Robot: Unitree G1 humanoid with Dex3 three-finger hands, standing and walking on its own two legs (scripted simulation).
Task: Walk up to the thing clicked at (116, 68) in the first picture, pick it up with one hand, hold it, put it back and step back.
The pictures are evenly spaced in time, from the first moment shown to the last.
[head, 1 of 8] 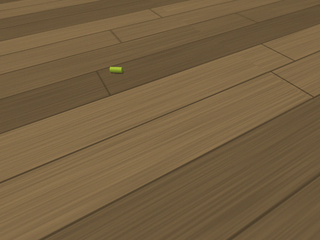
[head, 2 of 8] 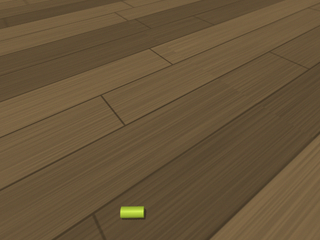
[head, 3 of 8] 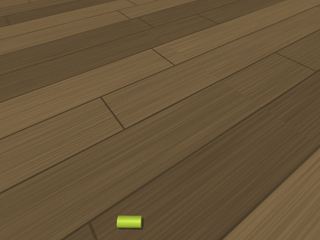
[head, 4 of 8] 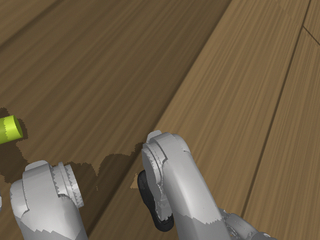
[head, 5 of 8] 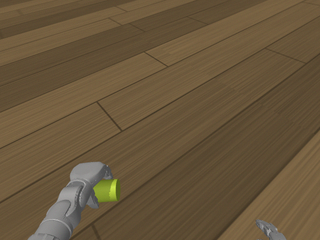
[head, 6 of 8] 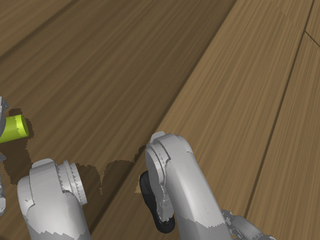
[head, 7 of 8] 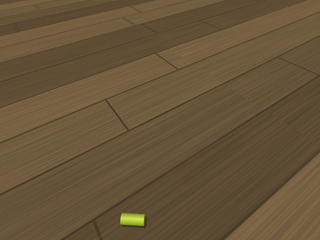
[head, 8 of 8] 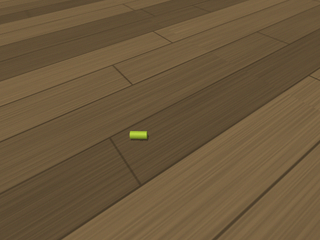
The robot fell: no
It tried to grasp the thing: yes
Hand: left
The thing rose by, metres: 0.66
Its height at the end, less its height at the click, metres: +0.00
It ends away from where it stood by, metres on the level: 0.00
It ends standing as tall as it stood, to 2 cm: yes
